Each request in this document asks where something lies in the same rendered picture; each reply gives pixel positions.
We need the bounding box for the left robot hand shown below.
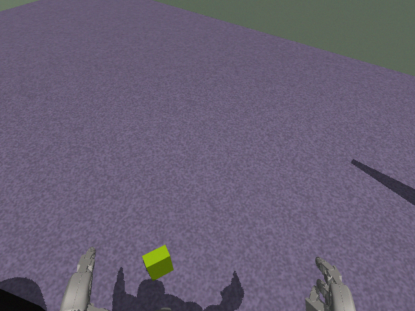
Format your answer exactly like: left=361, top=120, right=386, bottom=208
left=60, top=247, right=110, bottom=311

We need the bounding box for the right robot hand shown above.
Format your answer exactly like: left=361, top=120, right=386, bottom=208
left=305, top=257, right=356, bottom=311

